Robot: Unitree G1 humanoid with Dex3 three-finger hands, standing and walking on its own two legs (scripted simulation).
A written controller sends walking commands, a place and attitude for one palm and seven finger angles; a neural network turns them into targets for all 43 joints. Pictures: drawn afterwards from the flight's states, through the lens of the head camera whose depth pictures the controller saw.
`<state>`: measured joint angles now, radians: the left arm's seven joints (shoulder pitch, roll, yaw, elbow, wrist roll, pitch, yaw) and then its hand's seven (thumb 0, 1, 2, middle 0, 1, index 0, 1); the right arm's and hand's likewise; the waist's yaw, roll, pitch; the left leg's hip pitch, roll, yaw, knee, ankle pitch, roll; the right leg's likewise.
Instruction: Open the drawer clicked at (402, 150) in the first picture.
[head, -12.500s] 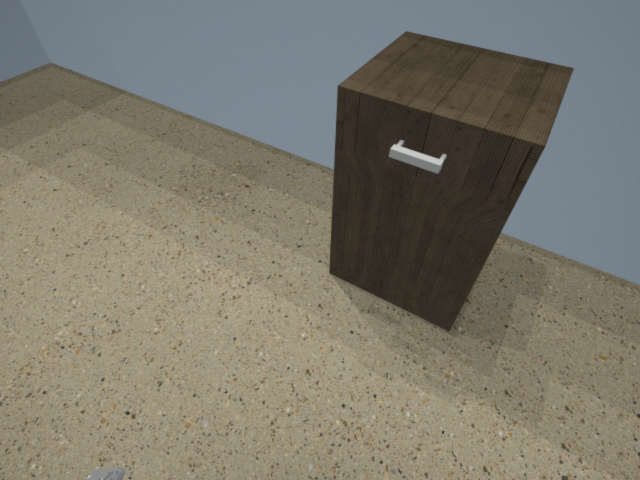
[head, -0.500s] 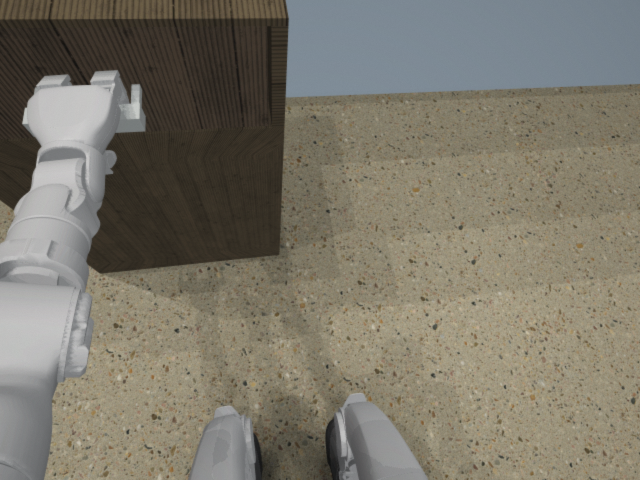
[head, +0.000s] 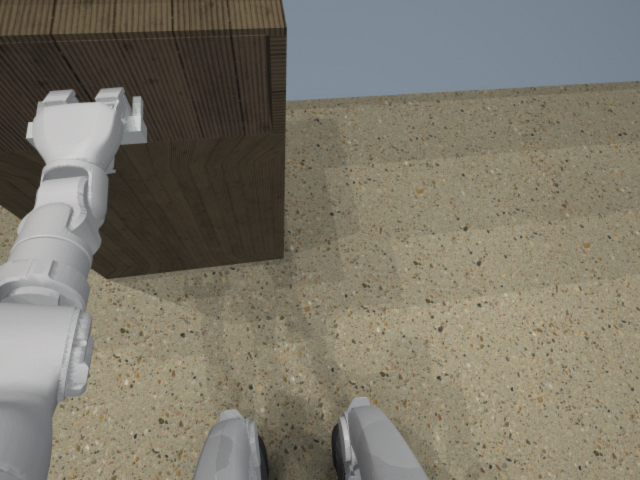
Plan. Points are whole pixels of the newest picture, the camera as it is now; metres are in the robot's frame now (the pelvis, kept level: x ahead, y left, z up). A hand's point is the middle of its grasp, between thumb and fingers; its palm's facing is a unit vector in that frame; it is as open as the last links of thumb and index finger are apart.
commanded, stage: pull the drawer open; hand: left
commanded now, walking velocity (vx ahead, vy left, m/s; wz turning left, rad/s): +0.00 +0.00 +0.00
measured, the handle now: (90, 119) +0.57 +0.24 +0.01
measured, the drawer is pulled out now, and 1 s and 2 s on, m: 0.00 0.12 0.23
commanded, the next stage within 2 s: none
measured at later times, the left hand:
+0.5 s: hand (100, 201) +0.47 +0.23 -0.01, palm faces -0.05 -0.04 -1.00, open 5.7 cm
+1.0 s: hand (97, 248) +0.41 +0.23 -0.01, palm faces -0.03 -0.04 -1.00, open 5.7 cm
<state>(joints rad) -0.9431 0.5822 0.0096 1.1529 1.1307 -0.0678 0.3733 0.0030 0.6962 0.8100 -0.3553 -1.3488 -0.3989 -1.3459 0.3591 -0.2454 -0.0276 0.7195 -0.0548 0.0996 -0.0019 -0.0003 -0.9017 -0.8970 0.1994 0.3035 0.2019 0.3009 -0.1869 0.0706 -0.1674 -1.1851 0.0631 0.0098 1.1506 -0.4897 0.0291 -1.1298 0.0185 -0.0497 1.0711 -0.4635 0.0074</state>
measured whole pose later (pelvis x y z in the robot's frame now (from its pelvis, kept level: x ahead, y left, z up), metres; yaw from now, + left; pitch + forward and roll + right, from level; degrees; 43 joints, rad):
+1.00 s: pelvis +0.03 -0.01 +0.03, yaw +1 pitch +22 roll -1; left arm -0.40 0.37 -0.03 0.81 1.14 -0.08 0.52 0.01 0.70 0.83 -0.31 -1.35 -0.40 -1.35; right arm 0.25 -0.23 -0.07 0.69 -0.04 0.16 0.00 0.00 -0.90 -0.90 0.20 0.30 0.20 0.30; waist -0.05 0.05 -0.20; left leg -0.90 0.05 0.04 1.01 -0.49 0.02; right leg -0.87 0.01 -0.02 0.97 -0.48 0.00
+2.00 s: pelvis +0.03 -0.02 +0.03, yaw +1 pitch +18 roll +0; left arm 0.09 0.33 -0.05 0.37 1.13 -0.04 0.55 0.02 0.70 0.82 -0.29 -1.35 -0.42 -1.35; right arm 0.17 -0.23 -0.05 0.63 -0.04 0.10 -0.01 0.01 -0.90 -0.90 0.20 0.30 0.20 0.30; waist -0.01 0.03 -0.18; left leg -0.81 0.05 0.05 1.00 -0.50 0.00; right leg -0.80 0.01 -0.01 0.99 -0.50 -0.01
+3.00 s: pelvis +0.03 -0.03 +0.01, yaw +1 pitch +18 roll +0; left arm 0.44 0.33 -0.03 0.05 1.11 -0.04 0.57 0.01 0.70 0.76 -0.29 -1.35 -0.42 -1.35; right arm 0.13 -0.22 -0.02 0.55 -0.07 0.10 0.02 0.01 -0.90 -0.90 0.20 0.30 0.20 0.30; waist 0.02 0.03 -0.19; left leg -0.86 0.05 0.04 1.09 -0.55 -0.01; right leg -0.86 0.01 -0.01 1.10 -0.57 -0.03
